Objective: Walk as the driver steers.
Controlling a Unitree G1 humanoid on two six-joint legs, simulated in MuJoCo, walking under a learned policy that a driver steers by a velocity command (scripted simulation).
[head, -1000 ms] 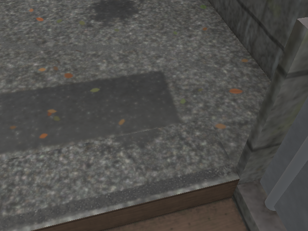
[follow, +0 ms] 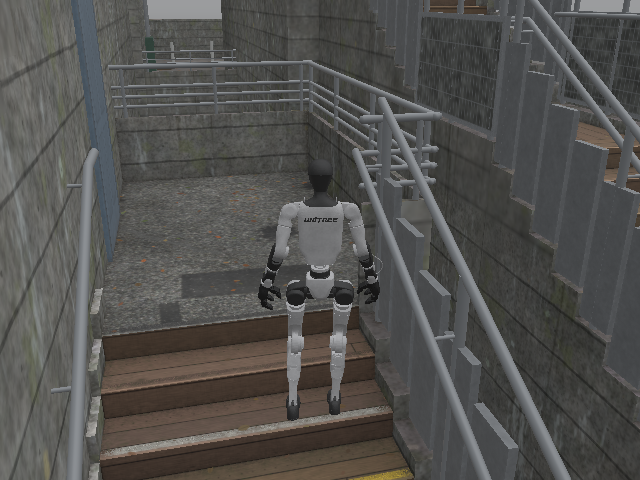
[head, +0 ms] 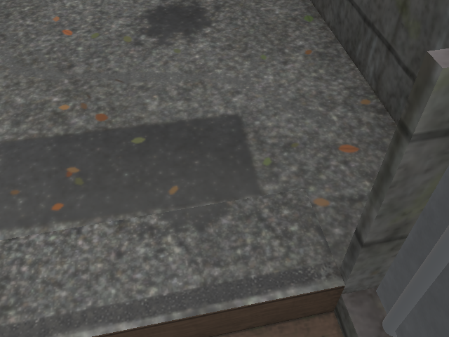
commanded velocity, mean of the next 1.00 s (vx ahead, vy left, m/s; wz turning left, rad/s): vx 0.06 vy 0.02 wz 0.00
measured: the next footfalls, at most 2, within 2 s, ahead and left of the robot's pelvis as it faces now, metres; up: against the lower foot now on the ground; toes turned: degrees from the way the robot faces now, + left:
left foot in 0.20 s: -0.04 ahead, +0.21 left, +0.00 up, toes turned -1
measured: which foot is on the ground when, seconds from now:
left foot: up 0.00-0.18, down 0.20-1.00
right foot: down 0.00-1.00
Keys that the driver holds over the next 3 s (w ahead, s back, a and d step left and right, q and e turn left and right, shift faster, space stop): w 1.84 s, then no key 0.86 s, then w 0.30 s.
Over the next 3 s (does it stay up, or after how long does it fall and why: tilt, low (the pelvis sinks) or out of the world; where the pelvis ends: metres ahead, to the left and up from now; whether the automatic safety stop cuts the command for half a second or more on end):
stays up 0.05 0.06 0.00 its command is cut before an obstacle from the start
